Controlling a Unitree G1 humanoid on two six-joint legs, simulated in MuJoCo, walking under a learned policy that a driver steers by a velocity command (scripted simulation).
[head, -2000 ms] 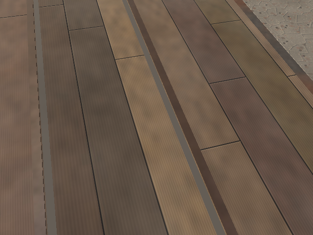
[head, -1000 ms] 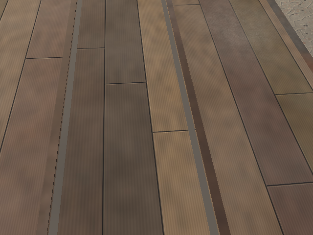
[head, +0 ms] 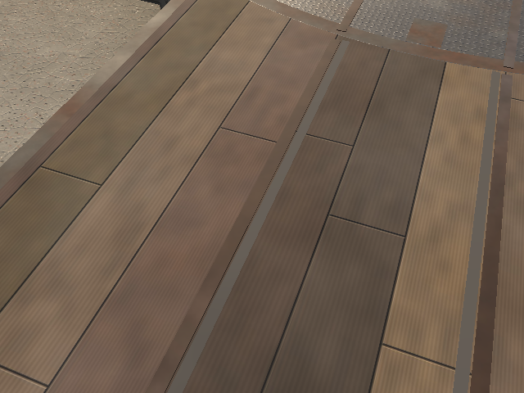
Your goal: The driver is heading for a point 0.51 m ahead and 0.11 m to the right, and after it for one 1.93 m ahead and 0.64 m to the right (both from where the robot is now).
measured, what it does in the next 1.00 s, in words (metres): walks ahead: right foot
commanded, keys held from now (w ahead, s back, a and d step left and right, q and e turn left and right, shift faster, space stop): no key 0.56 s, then w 0.30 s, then w+e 0.14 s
